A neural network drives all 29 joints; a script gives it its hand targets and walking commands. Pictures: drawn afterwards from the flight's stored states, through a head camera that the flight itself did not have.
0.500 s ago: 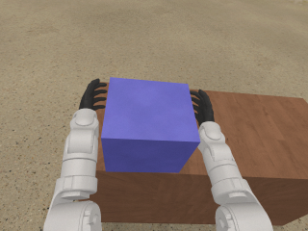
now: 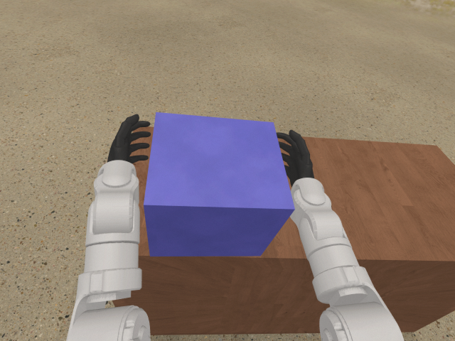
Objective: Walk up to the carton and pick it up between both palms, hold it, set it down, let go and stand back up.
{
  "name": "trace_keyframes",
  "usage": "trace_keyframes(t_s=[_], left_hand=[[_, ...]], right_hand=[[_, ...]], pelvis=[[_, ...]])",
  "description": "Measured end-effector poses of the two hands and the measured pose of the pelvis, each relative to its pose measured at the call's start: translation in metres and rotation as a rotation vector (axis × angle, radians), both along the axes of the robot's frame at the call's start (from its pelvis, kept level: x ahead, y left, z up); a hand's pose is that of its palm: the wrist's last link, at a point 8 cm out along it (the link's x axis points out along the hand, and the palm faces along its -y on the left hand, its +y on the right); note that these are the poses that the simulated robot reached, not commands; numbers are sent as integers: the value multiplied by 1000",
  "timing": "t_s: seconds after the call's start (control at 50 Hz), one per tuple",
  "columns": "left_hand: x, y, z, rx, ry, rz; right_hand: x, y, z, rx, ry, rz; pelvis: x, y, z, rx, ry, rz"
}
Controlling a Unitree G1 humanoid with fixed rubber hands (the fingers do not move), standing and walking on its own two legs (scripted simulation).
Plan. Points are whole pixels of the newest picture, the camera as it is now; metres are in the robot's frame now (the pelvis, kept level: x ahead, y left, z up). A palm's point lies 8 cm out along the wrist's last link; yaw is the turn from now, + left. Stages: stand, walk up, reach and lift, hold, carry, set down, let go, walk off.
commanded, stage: reach and lift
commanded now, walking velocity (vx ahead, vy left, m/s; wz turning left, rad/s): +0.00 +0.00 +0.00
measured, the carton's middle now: (211, 189) +0.36 +0.00 +0.09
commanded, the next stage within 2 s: hold in 0.42 s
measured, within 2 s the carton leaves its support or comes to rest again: neither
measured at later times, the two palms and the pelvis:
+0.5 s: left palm (123, 158) +0.36 +0.15 +0.17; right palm (304, 174) +0.35 -0.16 +0.15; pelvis +0.00 -0.01 +0.00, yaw +0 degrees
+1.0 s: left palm (124, 155) +0.36 +0.15 +0.18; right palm (308, 168) +0.35 -0.16 +0.16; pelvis +0.00 +0.00 +0.00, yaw +0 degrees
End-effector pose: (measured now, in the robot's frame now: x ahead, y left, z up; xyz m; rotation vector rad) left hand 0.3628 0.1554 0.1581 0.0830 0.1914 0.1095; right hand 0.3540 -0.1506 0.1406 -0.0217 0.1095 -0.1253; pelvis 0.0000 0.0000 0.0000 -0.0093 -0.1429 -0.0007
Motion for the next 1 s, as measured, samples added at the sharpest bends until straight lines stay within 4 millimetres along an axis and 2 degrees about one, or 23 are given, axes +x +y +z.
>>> trace_keyframes(t_s=[0.2,0.34,0.56,0.78,0.88,1.0], left_hand=[[5,-6,8,3,-2,-5],[2,-10,10,4,-9,-10],[-7,-3,11,-7,9,10],[3,-4,27,-4,-22,-1],[3,-7,26,-1,-21,-12],[-7,-7,21,-2,-18,-11]], right_hand=[[2,-5,3,17,-4,-12],[-1,-10,6,10,-14,-12],[-2,-2,5,14,2,16],[6,-4,24,29,-31,5],[4,-7,25,21,-33,-3],[-5,-7,22,29,-34,0]], pelvis=[[-2,-1,0,0,12,1],[2,-3,0,0,-1,-7],[-3,-7,0,2,-16,0],[-3,-6,0,2,9,4],[0,-4,0,0,-4,-3],[2,-3,0,-2,-24,-9]])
